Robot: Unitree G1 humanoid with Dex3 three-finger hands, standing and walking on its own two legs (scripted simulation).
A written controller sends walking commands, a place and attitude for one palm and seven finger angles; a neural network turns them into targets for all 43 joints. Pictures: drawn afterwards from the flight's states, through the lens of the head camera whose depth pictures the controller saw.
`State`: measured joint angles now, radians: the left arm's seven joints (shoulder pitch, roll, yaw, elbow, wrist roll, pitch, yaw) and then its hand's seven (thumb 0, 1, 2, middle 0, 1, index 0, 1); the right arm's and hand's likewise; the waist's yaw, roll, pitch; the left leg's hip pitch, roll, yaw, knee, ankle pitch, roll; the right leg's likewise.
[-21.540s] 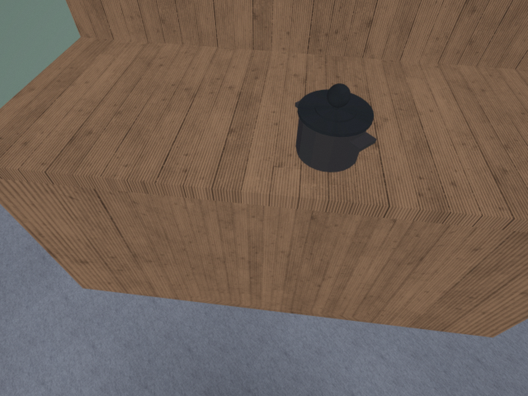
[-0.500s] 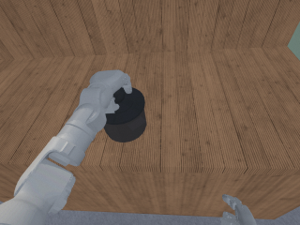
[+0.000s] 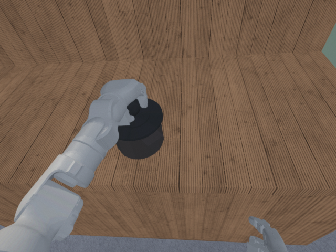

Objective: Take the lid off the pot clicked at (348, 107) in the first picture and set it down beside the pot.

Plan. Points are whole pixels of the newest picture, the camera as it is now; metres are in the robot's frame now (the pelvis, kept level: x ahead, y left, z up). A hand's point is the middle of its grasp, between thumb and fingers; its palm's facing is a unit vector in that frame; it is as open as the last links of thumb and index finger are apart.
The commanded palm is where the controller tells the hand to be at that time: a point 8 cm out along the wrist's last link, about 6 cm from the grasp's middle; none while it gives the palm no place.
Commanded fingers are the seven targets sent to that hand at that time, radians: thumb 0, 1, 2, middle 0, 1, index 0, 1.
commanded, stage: close the fingers and squeeze the knob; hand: left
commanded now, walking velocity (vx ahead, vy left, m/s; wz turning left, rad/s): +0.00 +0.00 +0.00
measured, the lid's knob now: (131, 107) +0.45 +0.11 +0.11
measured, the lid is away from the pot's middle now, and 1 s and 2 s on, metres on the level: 0.01 0.01 0.01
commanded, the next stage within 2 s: lift the lid straight up in 0.48 s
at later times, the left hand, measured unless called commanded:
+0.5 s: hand (127, 112) +0.42 +0.11 +0.13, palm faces -0.25 -0.03 -0.97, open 7.4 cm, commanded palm +0.40 +0.11 +0.19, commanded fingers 0.00 0.57 1.10 -0.85 -0.91 -0.90 -0.95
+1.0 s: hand (126, 105) +0.42 +0.11 +0.15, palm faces -0.24 -0.03 -0.97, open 7.4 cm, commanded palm +0.40 +0.12 +0.23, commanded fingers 0.00 0.59 1.10 -0.87 -0.91 -0.91 -0.95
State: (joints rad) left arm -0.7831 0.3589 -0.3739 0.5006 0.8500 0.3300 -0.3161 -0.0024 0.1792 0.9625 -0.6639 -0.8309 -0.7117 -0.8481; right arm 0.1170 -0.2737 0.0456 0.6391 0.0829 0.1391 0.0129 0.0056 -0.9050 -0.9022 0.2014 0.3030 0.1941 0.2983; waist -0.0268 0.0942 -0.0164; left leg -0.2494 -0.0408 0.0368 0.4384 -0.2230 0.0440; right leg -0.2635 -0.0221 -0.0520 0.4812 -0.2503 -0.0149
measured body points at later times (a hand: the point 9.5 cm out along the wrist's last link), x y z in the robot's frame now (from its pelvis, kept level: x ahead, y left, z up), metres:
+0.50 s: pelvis +0.00 +0.00 +0.00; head +0.01 -0.05 +0.45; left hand +0.42 +0.11 +0.18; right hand +0.17 -0.23 -0.12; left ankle +0.00 +0.09 -0.74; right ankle +0.00 -0.11 -0.74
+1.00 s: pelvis +0.00 +0.00 +0.00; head +0.01 -0.05 +0.45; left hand +0.43 +0.11 +0.20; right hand +0.17 -0.23 -0.12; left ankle +0.00 +0.09 -0.74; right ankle +0.00 -0.11 -0.74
